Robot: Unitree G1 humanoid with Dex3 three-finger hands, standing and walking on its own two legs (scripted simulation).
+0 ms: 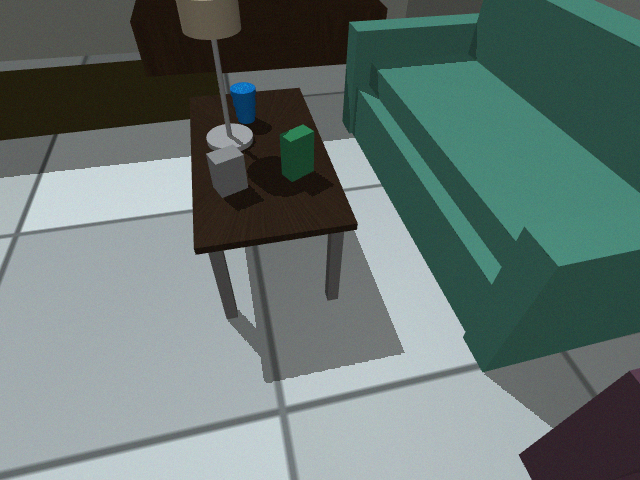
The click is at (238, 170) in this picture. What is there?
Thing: carton on end
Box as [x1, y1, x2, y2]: [206, 144, 247, 197]
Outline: 233,144 206,154 213,186 222,197 247,187 243,155
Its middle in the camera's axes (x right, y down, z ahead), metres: -0.29 -0.22 +1.25
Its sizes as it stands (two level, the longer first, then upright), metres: 0.092 0.067 0.128
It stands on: a support 0.42 m high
